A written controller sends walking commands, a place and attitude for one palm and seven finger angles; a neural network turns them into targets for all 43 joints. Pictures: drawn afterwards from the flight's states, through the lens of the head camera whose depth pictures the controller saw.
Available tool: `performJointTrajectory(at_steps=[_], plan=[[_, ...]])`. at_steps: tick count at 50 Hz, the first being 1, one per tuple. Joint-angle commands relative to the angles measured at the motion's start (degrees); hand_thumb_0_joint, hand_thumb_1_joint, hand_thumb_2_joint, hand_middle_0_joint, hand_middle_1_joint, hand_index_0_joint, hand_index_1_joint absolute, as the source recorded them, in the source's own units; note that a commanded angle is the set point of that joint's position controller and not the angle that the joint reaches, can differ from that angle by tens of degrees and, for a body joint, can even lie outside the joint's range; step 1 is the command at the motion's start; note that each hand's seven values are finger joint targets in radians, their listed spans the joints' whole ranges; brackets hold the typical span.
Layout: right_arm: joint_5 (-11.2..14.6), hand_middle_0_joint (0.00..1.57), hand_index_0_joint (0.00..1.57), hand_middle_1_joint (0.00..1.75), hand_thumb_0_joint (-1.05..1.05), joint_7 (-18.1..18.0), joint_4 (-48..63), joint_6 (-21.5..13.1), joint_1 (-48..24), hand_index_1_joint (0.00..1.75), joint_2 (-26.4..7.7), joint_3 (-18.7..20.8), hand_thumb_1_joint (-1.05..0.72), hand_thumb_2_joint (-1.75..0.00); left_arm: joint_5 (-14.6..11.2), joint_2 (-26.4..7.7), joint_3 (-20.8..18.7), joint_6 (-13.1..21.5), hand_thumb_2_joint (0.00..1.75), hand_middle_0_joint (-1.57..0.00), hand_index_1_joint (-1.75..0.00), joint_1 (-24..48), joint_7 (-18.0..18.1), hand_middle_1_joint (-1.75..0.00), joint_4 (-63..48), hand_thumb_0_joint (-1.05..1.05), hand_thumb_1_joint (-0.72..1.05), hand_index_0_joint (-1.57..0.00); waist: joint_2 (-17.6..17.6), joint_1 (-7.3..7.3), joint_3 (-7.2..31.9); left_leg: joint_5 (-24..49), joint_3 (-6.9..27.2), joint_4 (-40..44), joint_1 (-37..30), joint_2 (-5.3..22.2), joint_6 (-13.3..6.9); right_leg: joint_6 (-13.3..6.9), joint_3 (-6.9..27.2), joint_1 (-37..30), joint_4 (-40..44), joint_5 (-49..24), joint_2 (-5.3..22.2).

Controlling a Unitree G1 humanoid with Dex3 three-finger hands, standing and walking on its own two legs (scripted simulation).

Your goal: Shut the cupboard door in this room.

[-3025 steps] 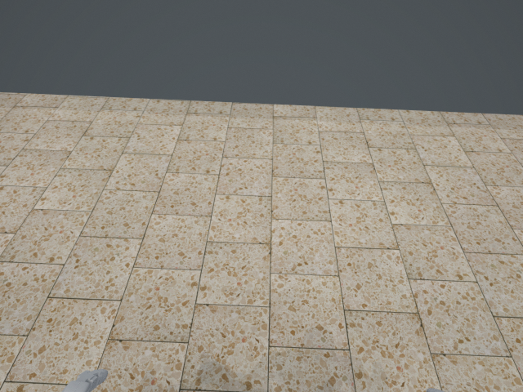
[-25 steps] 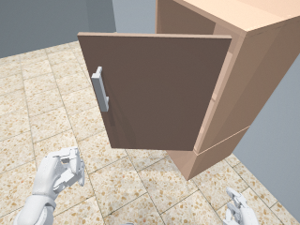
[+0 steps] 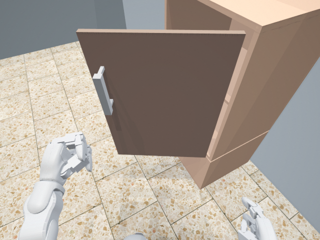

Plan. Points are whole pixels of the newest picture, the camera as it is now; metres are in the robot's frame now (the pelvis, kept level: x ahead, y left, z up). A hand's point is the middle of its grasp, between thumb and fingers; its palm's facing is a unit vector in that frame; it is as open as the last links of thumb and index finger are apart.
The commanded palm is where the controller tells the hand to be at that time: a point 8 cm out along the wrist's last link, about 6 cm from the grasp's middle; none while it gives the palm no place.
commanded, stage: bring the fist close to the handle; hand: left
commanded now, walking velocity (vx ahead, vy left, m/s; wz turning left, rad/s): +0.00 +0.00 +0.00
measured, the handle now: (105, 91) +0.51 +0.20 +0.09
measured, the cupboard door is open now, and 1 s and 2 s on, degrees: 59 59 49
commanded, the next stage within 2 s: push the door shut along its arc in 1.16 s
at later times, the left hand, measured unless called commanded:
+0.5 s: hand (103, 130) +0.35 +0.17 +0.09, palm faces -0.01 -1.00 -0.01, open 3.1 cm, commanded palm +0.34 +0.23 +0.09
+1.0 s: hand (113, 110) +0.43 +0.16 +0.09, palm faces +0.03 -1.00 -0.02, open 3.1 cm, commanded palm +0.39 +0.22 +0.09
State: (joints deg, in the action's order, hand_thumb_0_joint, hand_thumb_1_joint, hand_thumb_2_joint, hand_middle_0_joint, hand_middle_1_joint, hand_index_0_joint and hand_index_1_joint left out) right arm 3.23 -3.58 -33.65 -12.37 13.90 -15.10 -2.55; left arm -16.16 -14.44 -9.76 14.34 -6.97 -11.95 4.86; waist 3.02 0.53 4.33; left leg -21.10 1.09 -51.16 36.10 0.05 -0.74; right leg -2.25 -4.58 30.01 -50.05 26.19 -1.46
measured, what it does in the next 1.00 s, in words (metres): stands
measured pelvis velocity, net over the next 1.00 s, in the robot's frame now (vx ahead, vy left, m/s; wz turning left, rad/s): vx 0.00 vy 0.01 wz -0.05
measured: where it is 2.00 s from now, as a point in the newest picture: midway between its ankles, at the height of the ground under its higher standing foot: outside the picture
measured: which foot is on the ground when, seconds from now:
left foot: down 0.00-1.00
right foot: down 0.00-1.00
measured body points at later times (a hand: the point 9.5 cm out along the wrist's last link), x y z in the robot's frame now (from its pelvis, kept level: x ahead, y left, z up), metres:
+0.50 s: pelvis +0.01 +0.02 +0.01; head +0.04 +0.01 +0.45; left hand +0.35 +0.22 +0.09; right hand +0.14 -0.24 -0.09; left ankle +0.05 +0.11 -0.69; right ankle +0.00 -0.09 -0.69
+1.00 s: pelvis +0.00 +0.01 +0.00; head +0.05 +0.01 +0.45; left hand +0.42 +0.22 +0.09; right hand +0.06 -0.25 -0.11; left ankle +0.05 +0.11 -0.69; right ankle +0.00 -0.09 -0.69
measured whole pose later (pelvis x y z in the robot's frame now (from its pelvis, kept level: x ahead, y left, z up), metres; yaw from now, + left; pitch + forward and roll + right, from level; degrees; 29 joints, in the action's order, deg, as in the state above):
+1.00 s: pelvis +0.00 +0.01 +0.00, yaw -3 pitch +10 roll -1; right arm 2.1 -0.9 -37.5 -3.2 20.2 -15.6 -0.5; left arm -9.3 -15.9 -14.6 17.5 29.6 -5.9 45.5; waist 2.0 -4.3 5.2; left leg -20.3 -2.4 -49.3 39.4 0.7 -1.8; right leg -1.2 -1.0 35.0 -49.2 24.5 -1.8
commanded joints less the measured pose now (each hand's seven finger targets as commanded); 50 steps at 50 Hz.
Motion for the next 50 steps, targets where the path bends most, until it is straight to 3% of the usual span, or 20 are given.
performJointTrajectory(at_steps=[1,7,8,14,15,18,19,20,24,25,30,33,35,38,40,43,45,47,49,50], plan=[[0.41,0.20,0.20,0.30,0.00,-0.68,8.76,-2.47,-2.60,0.30,-6.68,3.21,-0.90,-0.90,-0.83,-7.73,-2.15,0.08,0.90,-1.30,-1.50,12.32,-1.51,-1.50,-7.45,0.00,0.90,-1.30,-2.28,-0.73,11.81,7.01,0.58,7.95,-9.07,-0.50,-1.32,1.98,6.65,-3.45,11.78,-11.72,1.85],[-0.18,0.20,0.20,0.30,0.00,-0.20,8.50,-1.11,-2.72,0.30,-6.40,3.32,-0.90,-0.90,-0.95,-9.45,-6.90,0.49,0.90,-1.30,-1.50,16.99,1.88,-1.50,-4.72,0.00,0.90,-1.30,-5.28,0.48,12.68,11.22,0.25,9.25,-10.51,-0.38,-1.04,1.94,4.73,-5.14,10.28,-18.69,1.39],[-0.14,0.20,0.20,0.30,0.00,-0.04,8.50,-0.93,-2.90,0.30,-6.31,3.42,-0.90,-0.90,-0.51,-9.48,-6.85,1.29,0.90,-1.30,-1.50,17.45,2.40,-1.50,-4.70,0.00,0.90,-1.30,-3.97,0.49,12.29,11.23,-0.05,9.49,-10.91,-0.31,-0.89,1.77,4.34,-4.54,10.03,-18.33,1.20],[-0.21,0.20,0.20,0.30,0.00,0.79,6.86,-0.03,-1.66,0.30,-6.75,3.89,-0.90,-0.90,2.20,-7.17,-2.38,3.40,0.90,-1.30,-1.50,24.21,3.16,-1.50,-1.66,0.00,0.90,-1.30,-0.59,-1.54,11.77,11.66,0.02,9.40,-13.07,0.25,-0.89,1.36,3.46,-0.99,9.37,-17.74,0.62],[-0.36,0.20,0.20,0.30,0.00,0.71,6.62,0.24,-1.18,0.30,-7.14,4.01,-0.90,-0.90,2.38,-8.28,-3.09,3.17,0.90,-1.30,-1.50,24.96,3.14,-1.50,-0.37,0.00,0.90,-1.30,-2.16,-1.67,11.61,11.06,0.18,9.20,-12.41,0.30,-1.07,1.48,3.75,-1.26,9.68,-17.21,0.61],[-0.06,0.20,0.20,0.30,0.00,0.48,6.28,0.54,-1.28,0.30,-7.05,4.15,-0.90,-0.90,2.48,-6.03,-0.43,3.05,0.90,-1.30,-1.50,31.42,3.08,-1.50,-0.02,0.00,0.90,-1.30,-1.40,-2.74,13.03,9.81,0.70,9.72,-14.35,0.54,-0.90,1.31,3.19,0.16,9.84,-15.19,0.47],[-0.15,0.20,0.20,0.30,0.00,0.47,6.19,0.55,-1.28,0.30,-7.13,4.15,-0.90,-0.90,2.40,-6.20,-0.73,2.95,0.90,-1.30,-1.50,32.12,3.34,-1.50,0.42,0.00,0.90,-1.30,0.34,-2.23,13.62,9.73,0.83,9.84,-14.67,0.46,-0.75,1.15,3.20,0.07,9.81,-14.99,0.50],[-0.19,0.20,0.20,0.30,0.00,0.32,5.67,0.79,-0.91,0.30,-7.46,4.17,-0.90,-0.90,2.79,-7.84,-1.67,2.95,0.90,-1.30,-1.50,33.98,3.94,-1.50,1.13,0.00,0.90,-1.30,-1.72,-2.77,13.87,9.51,1.16,9.72,-14.63,0.71,-0.91,1.22,3.16,0.12,9.88,-14.57,0.35],[-0.46,0.20,0.20,0.30,0.00,0.53,4.89,1.35,-0.46,0.30,-7.31,4.16,-0.90,-0.90,3.56,-7.35,-1.85,3.47,0.90,-1.30,-1.50,38.68,6.02,-1.50,4.41,0.00,0.90,-1.30,-1.15,-2.35,16.20,10.75,1.77,9.98,-16.21,0.88,-0.47,0.95,2.62,0.59,9.05,-15.06,0.31],[-0.61,0.20,0.20,0.30,0.00,0.51,4.57,1.81,-0.10,0.30,-7.63,4.09,-0.90,-0.90,3.94,-9.26,-3.35,3.27,0.90,-1.30,-1.50,38.68,6.62,-1.50,7.04,0.00,0.90,-1.30,-2.04,-2.38,15.13,10.21,1.48,9.90,-15.02,0.85,-0.67,1.09,2.92,0.49,9.44,-14.78,0.24],[-0.77,0.20,0.20,0.30,0.00,1.01,4.01,3.67,1.00,0.30,-7.75,4.03,-0.90,-0.90,5.27,-10.76,-4.88,2.96,0.90,-1.30,-1.50,43.78,7.48,-1.50,15.67,0.00,0.90,-1.30,-2.47,-2.27,14.72,9.72,1.43,9.93,-13.52,0.78,-0.51,0.99,2.97,0.83,9.24,-14.49,0.24],[-0.60,0.20,0.20,0.30,0.00,1.16,3.61,4.30,1.44,0.30,-7.54,3.96,-0.90,-0.90,5.57,-8.11,-1.87,3.29,0.90,-1.30,-1.50,51.83,7.10,-1.50,19.12,0.00,0.90,-1.30,-0.69,-3.93,14.12,8.23,1.44,9.64,-13.54,0.73,-0.41,0.98,3.01,2.96,9.38,-13.30,0.22],[-0.77,0.20,0.20,0.30,0.00,1.10,2.98,4.67,2.64,0.30,-8.09,4.26,-0.90,-0.90,5.64,-10.31,-3.69,3.87,0.90,-1.30,-1.50,55.09,7.13,-1.50,22.34,0.00,0.90,-1.30,-2.82,-4.45,14.80,7.91,1.67,9.07,-13.21,0.88,-0.60,1.11,3.11,3.38,9.46,-12.87,0.04],[-0.81,0.20,0.20,0.30,0.00,1.25,2.22,4.85,3.46,0.30,-7.95,4.35,-0.90,-0.90,5.68,-8.86,-2.22,5.52,0.90,-1.30,-1.50,61.99,6.79,-1.50,25.55,0.00,0.90,-1.30,-1.73,-5.51,16.61,7.62,1.80,8.20,-13.71,0.80,-0.57,1.09,3.29,5.06,8.93,-12.44,0.01],[-1.10,0.20,0.20,0.30,0.00,1.38,2.07,5.21,4.65,0.30,-8.54,4.69,-0.90,-0.90,6.07,-12.27,-5.20,6.43,0.90,-1.30,-1.50,59.99,6.74,-1.50,27.77,0.00,0.90,-1.30,-2.16,-4.36,18.68,8.73,1.70,7.83,-13.37,0.85,-0.54,0.95,3.43,3.76,8.37,-13.26,-0.12],[-1.21,0.20,0.20,0.30,0.00,1.98,2.56,5.71,5.42,0.30,-8.28,4.95,-0.90,-0.90,6.16,-11.73,-5.80,7.19,0.90,-1.30,-1.50,57.55,6.62,-1.50,28.15,0.00,0.90,-1.30,-0.06,-3.07,22.25,12.99,1.25,7.39,-14.82,0.67,-0.36,0.79,3.35,2.25,7.29,-17.13,-0.08],[-1.31,0.20,0.20,0.30,0.00,2.12,2.51,6.40,6.29,0.30,-8.67,5.12,-0.90,-0.90,6.25,-14.75,-8.51,7.01,0.90,-1.30,-1.50,55.73,6.56,-1.50,29.66,0.00,0.90,-1.30,-1.83,-2.75,21.74,13.24,0.77,7.08,-13.22,0.57,-0.66,0.99,3.64,1.04,7.51,-18.14,-0.24],[-1.15,0.20,0.20,0.30,0.00,2.11,3.05,7.05,6.33,0.30,-8.35,5.20,-0.90,-0.90,6.19,-14.43,-8.33,7.03,0.90,-1.30,-1.50,55.34,6.37,-1.50,29.39,0.00,0.90,-1.30,-3.58,-2.90,20.24,13.31,0.06,7.48,-11.48,0.55,-0.88,1.25,3.98,-0.07,7.86,-19.43,-0.16],[-1.02,0.20,0.20,0.30,0.00,2.24,3.58,7.25,6.13,0.30,-8.16,5.21,-0.90,-0.90,5.82,-13.42,-7.45,7.49,0.90,-1.30,-1.50,55.93,6.23,-1.50,27.02,0.00,0.90,-1.30,-1.96,-2.87,20.01,13.66,-0.49,7.67,-11.75,0.38,-1.02,1.27,4.27,-0.77,8.19,-20.45,-0.22],[-1.16,0.20,0.20,0.30,0.00,2.11,3.56,7.42,6.42,0.30,-8.53,5.35,-0.90,-0.90,5.93,-15.57,-9.19,7.76,0.90,-1.30,-1.50,55.29,6.31,-1.50,26.70,0.00,0.90,-1.30,-2.50,-2.56,20.15,13.90,-0.34,7.53,-11.54,0.41,-1.06,1.17,4.24,-1.33,8.10,-20.55,-0.35]])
